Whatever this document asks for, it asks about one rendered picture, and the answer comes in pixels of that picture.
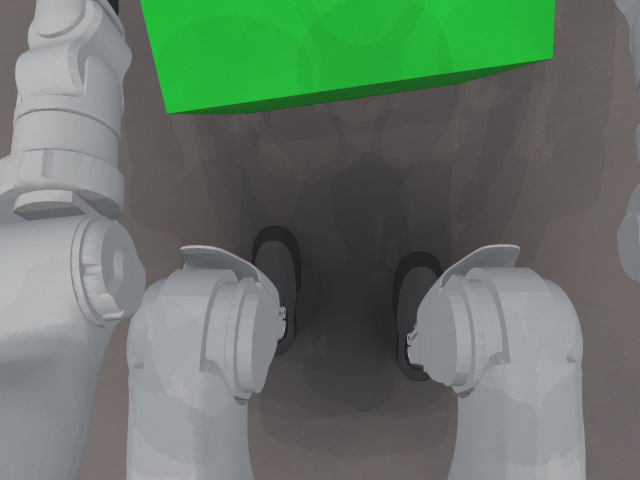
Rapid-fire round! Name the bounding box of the right robot forearm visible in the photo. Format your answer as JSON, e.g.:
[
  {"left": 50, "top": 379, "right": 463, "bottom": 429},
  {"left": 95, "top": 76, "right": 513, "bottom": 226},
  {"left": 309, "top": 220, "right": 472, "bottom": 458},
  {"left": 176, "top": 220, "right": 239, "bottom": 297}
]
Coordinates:
[{"left": 615, "top": 0, "right": 640, "bottom": 168}]

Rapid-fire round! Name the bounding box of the carton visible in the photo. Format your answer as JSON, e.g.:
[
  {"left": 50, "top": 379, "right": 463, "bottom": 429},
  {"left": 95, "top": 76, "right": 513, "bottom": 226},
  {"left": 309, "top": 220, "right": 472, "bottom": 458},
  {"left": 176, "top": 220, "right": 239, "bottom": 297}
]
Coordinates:
[{"left": 140, "top": 0, "right": 555, "bottom": 114}]

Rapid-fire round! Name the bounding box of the robot right foot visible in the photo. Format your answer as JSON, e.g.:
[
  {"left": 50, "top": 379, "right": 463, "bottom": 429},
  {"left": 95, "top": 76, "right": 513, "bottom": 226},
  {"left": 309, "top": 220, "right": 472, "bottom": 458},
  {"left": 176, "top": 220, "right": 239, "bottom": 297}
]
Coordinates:
[{"left": 392, "top": 252, "right": 443, "bottom": 381}]

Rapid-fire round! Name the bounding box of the left robot upper arm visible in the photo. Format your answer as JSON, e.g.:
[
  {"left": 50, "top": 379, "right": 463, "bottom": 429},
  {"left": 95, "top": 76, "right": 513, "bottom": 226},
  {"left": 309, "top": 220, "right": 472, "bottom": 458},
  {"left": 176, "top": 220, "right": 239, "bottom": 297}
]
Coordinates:
[{"left": 0, "top": 214, "right": 146, "bottom": 480}]

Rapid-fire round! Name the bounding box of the right robot upper arm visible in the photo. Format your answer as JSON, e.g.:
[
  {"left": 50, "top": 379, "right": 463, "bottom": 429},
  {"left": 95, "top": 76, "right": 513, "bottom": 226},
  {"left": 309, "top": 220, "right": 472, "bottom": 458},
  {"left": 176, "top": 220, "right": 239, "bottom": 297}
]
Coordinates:
[{"left": 617, "top": 184, "right": 640, "bottom": 285}]

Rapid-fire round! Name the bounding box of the left robot forearm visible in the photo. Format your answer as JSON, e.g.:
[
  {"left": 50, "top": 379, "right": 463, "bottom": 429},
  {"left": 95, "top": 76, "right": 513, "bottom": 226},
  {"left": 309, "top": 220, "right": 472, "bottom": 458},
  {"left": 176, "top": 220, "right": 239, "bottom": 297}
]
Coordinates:
[{"left": 0, "top": 0, "right": 132, "bottom": 224}]

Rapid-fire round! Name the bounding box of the right robot thigh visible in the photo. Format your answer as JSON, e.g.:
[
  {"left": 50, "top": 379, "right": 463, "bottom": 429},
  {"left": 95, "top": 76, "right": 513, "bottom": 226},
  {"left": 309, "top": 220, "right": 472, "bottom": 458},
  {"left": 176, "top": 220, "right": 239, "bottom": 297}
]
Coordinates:
[{"left": 430, "top": 267, "right": 586, "bottom": 480}]

